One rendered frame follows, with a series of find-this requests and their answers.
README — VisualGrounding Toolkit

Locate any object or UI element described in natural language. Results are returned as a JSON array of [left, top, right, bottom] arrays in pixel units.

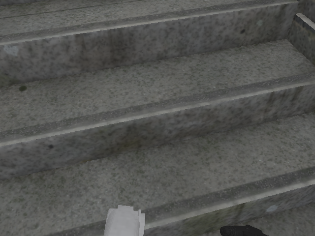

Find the robot left thigh
[[103, 205, 146, 236]]

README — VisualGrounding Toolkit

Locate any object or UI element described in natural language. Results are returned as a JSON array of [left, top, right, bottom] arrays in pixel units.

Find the right robot hand
[[220, 224, 269, 236]]

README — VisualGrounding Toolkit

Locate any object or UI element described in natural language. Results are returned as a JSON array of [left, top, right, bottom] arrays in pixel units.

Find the left robot shin
[[104, 208, 116, 231]]

